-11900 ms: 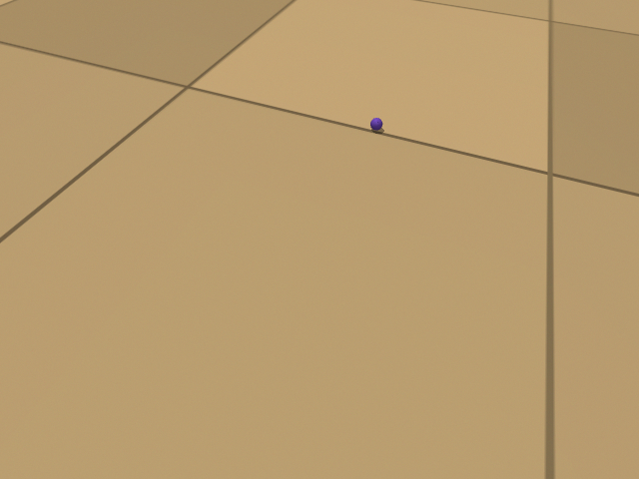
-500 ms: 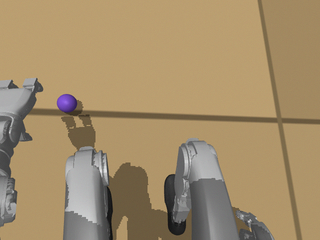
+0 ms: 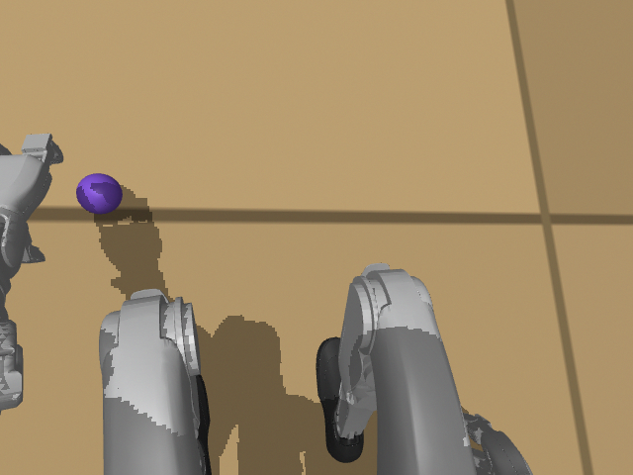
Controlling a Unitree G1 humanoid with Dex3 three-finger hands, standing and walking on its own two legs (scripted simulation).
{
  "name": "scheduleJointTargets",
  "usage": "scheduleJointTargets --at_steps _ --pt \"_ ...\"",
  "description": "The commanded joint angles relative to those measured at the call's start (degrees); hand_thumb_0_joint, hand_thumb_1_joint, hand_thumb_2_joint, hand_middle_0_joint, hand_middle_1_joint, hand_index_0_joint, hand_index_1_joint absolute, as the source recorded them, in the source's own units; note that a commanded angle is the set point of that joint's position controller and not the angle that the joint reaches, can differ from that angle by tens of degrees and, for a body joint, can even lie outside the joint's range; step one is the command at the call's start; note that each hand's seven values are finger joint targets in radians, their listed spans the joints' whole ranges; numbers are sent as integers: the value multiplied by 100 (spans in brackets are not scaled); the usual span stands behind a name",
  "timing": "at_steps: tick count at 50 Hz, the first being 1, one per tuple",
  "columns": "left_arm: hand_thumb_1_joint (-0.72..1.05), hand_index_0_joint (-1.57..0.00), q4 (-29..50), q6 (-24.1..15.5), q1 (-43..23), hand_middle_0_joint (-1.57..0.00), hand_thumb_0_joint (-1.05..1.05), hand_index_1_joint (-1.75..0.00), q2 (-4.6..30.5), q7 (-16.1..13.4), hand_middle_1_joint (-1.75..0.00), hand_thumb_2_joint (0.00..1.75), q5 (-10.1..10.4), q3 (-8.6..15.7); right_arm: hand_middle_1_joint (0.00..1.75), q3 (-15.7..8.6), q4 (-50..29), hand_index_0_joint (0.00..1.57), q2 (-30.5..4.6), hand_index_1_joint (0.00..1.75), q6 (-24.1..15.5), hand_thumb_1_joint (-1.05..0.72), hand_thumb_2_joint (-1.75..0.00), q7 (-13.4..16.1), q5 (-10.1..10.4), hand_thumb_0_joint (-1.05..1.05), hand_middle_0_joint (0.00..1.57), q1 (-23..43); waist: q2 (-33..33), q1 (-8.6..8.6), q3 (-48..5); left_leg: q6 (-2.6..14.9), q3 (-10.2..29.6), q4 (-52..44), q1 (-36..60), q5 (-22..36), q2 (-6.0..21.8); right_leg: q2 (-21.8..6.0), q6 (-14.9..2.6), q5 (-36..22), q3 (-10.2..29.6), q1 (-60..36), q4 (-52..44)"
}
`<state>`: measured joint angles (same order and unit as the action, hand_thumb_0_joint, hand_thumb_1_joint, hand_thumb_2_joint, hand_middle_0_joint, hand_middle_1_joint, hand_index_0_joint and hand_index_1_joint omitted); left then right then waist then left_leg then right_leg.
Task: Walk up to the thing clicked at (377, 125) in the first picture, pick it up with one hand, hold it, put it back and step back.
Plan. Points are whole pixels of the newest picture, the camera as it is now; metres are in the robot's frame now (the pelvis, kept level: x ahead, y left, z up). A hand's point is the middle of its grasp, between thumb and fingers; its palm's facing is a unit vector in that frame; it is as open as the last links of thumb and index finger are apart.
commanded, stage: rise first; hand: left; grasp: from above
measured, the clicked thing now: (99, 193) +0.50 +0.27 -0.31
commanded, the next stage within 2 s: none
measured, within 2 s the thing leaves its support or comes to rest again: neither
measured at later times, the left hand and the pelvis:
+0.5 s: hand (37, 211) +0.44 +0.31 -0.19, palm faces -0.47 -0.07 -0.88, open 14.0 cm; pelvis +0.00 +0.00 -0.01, yaw -1 degrees
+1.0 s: hand (37, 198) +0.46 +0.31 -0.20, palm faces -0.45 -0.07 -0.89, open 13.7 cm; pelvis +0.00 +0.00 -0.02, yaw -2 degrees
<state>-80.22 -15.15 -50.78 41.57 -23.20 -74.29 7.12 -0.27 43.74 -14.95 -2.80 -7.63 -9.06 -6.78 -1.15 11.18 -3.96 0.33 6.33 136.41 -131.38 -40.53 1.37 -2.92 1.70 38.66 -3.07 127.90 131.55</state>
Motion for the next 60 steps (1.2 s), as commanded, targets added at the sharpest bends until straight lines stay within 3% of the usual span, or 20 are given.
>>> scheduleJointTargets --at_steps 1,6,7,18,20,23,27,28,29,31,34,37,44,47,52,53,54,55,56,60 --pt "-52 -10 668 4 -1562 -8 0 -103 1471 -261 -105 98 54 206 30 -433 -63 20 -1399 30 -15 -91 -90 48 19 0 20 -1182 1645 -56 -3872 109 -414 -1505 3172 1209 -216 278 -364 -1147 -447 -1622 -1200" --pt "-52 -9 545 -1 -1600 -7 0 -103 1478 -310 -105 98 93 222 30 -385 -56 20 -1452 30 -41 -90 -90 11 -3 0 20 -1250 1482 70 -3670 143 -428 -1387 2961 1204 -214 274 -340 -1197 -456 -1633 -1176" --pt "-52 -9 744 -27 -1774 -7 0 -103 1624 -319 -105 98 86 258 30 -383 -44 20 -1456 30 -43 -90 -90 7 3 0 20 -1230 1617 25 -3748 143 -445 -1381 2919 1174 -210 276 -347 -1183 -452 -1684 -1145" --pt "-54 -8 643 -9 -1608 -7 0 -104 1572 -316 -104 100 95 222 30 -313 -35 20 -1483 30 -45 -90 -90 -37 -52 0 20 -1306 1618 70 -3836 138 -436 -1244 2998 1340 -211 297 -338 -1361 -481 -1771 -1096" --pt "-54 -8 710 -28 -1633 -7 0 -102 1723 -342 -103 100 131 365 30 -317 -39 20 -1520 30 -39 -90 -90 -40 -48 0 20 -1322 1726 16 -3916 113 -430 -1241 3014 1464 -211 276 -334 -1435 -473 -1777 -1012" --pt "-54 -8 471 -21 -1682 -8 0 -102 1590 -321 -102 100 90 234 30 -298 -32 20 -1530 30 -44 -90 -90 -49 -71 0 20 -1340 1520 187 -3692 146 -421 -1155 2850 1313 -202 295 -324 -1357 -491 -1715 -1071" --pt "-53 -9 491 -73 -1696 -9 0 -101 1784 -368 -101 100 83 312 30 -253 -31 20 -1518 30 -50 -90 -90 -48 -78 0 20 -1276 1690 42 -3748 134 -470 -1147 2745 1268 -223 310 -346 -1294 -470 -1775 -1030" --pt "-58 -9 308 -62 -1671 -13 0 -101 1709 -358 -96 106 56 257 30 -244 -19 20 -1533 30 -53 -91 -90 -58 -90 0 20 -1279 1626 144 -3596 143 -444 -1135 2669 1181 -221 313 -342 -1225 -503 -1669 -1006" --pt "-55 -9 357 -53 -1742 -11 0 -101 1653 -352 -99 102 44 251 30 -247 -35 20 -1550 30 -47 -90 -90 -54 -100 0 20 -1291 1550 192 -3623 142 -407 -1149 2773 1189 -215 315 -331 -1220 -533 -1624 -1019" --pt "-53 -10 420 -86 -1982 -11 0 -101 1837 -384 -100 101 45 276 30 -235 -43 20 -1566 30 -49 -90 -90 -38 -80 0 20 -1250 1721 178 -3738 136 -406 -1132 2756 1097 -213 328 -353 -1154 -524 -1589 -999" --pt "-50 -12 309 -70 -1933 -12 0 -99 1802 -413 -99 98 -3 267 30 -190 -25 20 -1561 30 -40 -90 -90 -38 -120 0 20 -1252 1630 195 -3723 144 -428 -1078 2706 1186 -229 329 -331 -1232 -526 -1638 -988" --pt "-52 -11 82 -38 -1977 -12 0 -99 1804 -397 -98 100 -13 212 30 -163 -20 20 -1581 30 -67 -90 -90 -48 -132 0 20 -1285 1601 293 -3520 152 -392 -1093 2620 1086 -227 332 -342 -1158 -560 -1527 -973" --pt "-48 -14 305 -12 -2173 -15 0 -98 1965 -354 -97 96 -29 193 30 -90 -72 20 -1592 30 -83 -91 -90 -36 -113 0 20 -1237 1969 252 -3627 109 -381 -1145 2748 1062 -215 339 -364 -1125 -571 -1483 -941" --pt "-46 -15 195 6 -2161 -15 0 -98 1860 -317 -98 95 -11 120 30 -77 -81 20 -1591 30 -73 -91 -90 -35 -109 0 20 -1287 1838 334 -3609 117 -365 -1124 2698 1073 -218 339 -354 -1156 -585 -1492 -953" --pt "-45 -17 275 49 -2126 -17 0 -96 2080 -262 -96 94 -11 235 30 -67 -84 20 -1619 30 -92 -91 -90 -46 -74 0 20 -1385 1953 290 -3586 96 -358 -1125 2828 1195 -201 312 -349 -1254 -585 -1513 -921" --pt "-45 -17 263 62 -2151 -17 0 -96 2057 -247 -95 94 19 244 30 -63 -89 20 -1625 30 -95 -91 -90 -56 -67 0 20 -1403 1978 335 -3545 85 -327 -1152 2872 1216 -197 302 -346 -1277 -592 -1462 -891" --pt "-45 -17 473 48 -2128 -18 0 -95 2069 -243 -95 94 40 245 30 -60 -125 20 -1621 30 -80 -91 -90 -53 -67 0 20 -1370 2179 255 -3684 80 -362 -1174 2929 1341 -202 307 -343 -1371 -582 -1571 -914" --pt "-46 -17 425 70 -2060 -18 0 -95 1952 -212 -94 94 61 197 30 -74 -116 20 -1628 30 -77 -91 -90 -55 -60 0 20 -1430 2073 315 -3760 71 -328 -1136 3048 1446 -195 294 -337 -1472 -593 -1590 -902" --pt "-45 -18 577 45 -2092 -18 0 -95 2000 -192 -94 93 54 211 30 -100 -118 20 -1637 30 -55 -91 -90 -56 -40 0 20 -1426 2197 261 -3931 51 -310 -1219 3105 1509 -203 300 -344 -1492 -604 -1592 -870" --pt "-44 -19 470 55 -2001 -20 0 -94 1887 -92 -92 93 93 137 30 -116 -144 20 -1621 30 -9 -91 -90 -83 -8 0 20 -1488 1979 332 -3766 78 -344 -1169 2938 1474 -205 313 -351 -1508 -591 -1684 -969"
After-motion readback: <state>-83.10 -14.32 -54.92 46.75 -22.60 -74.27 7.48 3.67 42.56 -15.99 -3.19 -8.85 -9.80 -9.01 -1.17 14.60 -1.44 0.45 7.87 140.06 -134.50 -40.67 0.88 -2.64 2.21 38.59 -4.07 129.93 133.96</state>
